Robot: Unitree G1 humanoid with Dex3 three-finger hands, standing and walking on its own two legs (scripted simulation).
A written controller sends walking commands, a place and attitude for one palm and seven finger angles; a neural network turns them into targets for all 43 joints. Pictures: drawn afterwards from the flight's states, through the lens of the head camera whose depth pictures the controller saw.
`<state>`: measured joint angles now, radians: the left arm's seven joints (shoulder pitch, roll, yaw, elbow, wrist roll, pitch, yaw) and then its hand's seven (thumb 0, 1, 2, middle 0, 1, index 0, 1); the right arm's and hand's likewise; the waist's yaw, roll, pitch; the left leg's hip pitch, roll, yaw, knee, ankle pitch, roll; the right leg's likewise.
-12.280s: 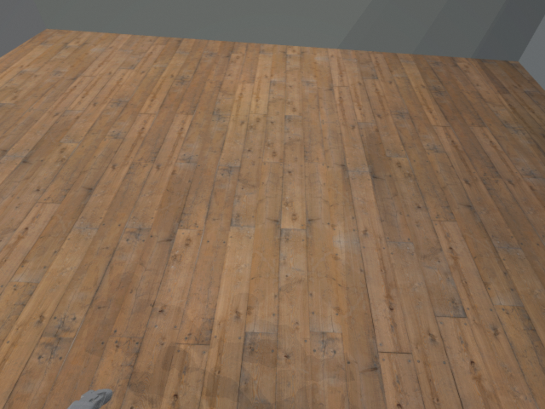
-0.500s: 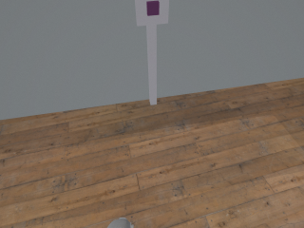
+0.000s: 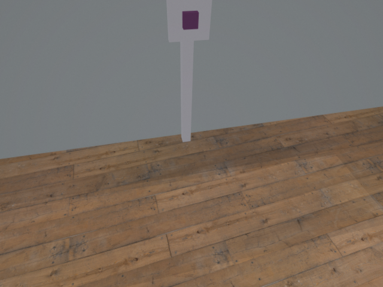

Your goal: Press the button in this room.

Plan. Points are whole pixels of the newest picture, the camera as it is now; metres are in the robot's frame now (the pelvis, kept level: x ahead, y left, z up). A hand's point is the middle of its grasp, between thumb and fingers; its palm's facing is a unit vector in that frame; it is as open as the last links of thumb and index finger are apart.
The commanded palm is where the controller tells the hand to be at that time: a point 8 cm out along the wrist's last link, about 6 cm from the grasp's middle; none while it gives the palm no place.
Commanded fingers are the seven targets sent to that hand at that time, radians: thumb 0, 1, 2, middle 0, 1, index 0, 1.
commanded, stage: stand and wait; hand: left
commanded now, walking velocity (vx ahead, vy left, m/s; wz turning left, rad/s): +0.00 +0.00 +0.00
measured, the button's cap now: (190, 20) +1.18 +0.09 +0.09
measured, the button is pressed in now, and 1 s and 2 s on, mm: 0 0 0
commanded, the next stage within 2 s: look at it before walking up in 0.06 s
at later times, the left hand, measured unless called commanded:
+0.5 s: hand out of the picture -0.05 +0.15 -0.18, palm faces +0.05 -0.99 -0.15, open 7.4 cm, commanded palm none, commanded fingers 0.00 0.90 0.90 -0.20 -0.30 -0.20 -0.30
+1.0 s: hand out of the picture -0.07 +0.16 -0.18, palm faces -0.01 -0.99 -0.16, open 7.4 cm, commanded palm none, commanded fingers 0.00 0.90 0.90 -0.20 -0.30 -0.20 -0.30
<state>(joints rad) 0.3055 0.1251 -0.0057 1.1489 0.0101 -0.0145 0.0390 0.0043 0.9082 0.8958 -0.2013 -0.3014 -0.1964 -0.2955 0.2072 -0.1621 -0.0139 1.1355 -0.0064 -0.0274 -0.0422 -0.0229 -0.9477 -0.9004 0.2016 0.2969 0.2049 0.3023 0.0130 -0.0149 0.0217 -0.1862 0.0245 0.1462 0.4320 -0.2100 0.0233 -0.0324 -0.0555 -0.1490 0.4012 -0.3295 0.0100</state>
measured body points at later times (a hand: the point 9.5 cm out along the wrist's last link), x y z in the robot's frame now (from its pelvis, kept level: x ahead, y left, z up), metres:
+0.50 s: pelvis -0.02 +0.00 +0.00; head -0.02 +0.00 +0.45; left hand -0.05 +0.20 -0.16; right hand -0.05 -0.20 -0.16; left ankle +0.02 +0.10 -0.74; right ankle -0.07 -0.11 -0.74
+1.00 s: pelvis -0.03 +0.00 -0.01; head -0.01 +0.00 +0.44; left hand -0.06 +0.21 -0.17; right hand -0.05 -0.22 -0.17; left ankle +0.02 +0.10 -0.74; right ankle -0.07 -0.11 -0.74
